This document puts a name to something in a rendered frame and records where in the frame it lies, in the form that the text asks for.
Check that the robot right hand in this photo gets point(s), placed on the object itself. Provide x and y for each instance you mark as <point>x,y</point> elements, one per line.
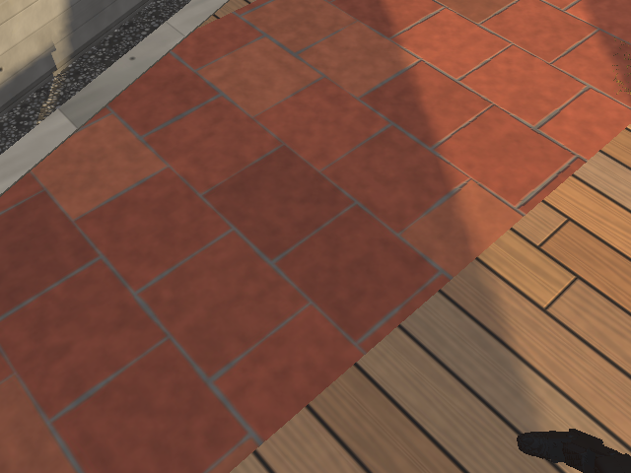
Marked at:
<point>575,448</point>

